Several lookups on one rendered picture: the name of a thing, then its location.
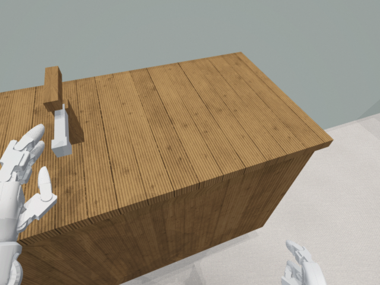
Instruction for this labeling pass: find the counter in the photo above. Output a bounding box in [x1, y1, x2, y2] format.
[0, 52, 333, 285]

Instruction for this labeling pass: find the left robot hand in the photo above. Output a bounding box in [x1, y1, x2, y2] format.
[0, 124, 57, 242]

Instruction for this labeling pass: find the tap lever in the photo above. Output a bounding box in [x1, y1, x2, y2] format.
[51, 104, 72, 158]

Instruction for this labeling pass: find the robot left forearm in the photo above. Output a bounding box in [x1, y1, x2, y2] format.
[0, 242, 23, 285]

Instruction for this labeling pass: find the right robot hand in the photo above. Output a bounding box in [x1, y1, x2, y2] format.
[281, 240, 328, 285]

